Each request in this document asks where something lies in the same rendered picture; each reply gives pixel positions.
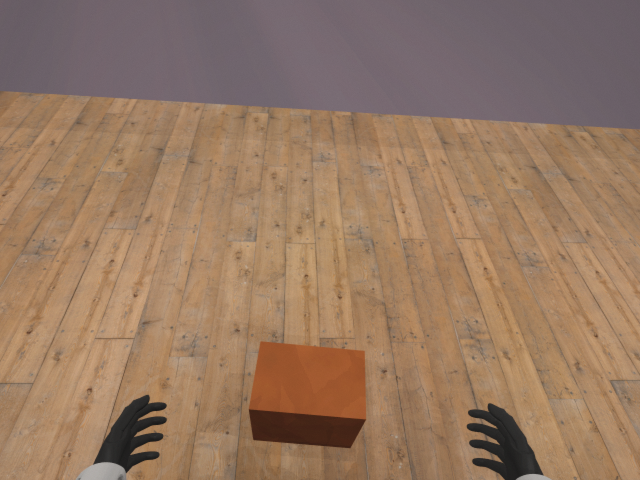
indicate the carton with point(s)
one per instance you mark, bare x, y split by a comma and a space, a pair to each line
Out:
308, 395

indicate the right robot hand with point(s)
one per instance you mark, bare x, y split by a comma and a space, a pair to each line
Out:
517, 456

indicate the left robot hand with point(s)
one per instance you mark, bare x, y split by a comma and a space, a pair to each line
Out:
120, 442

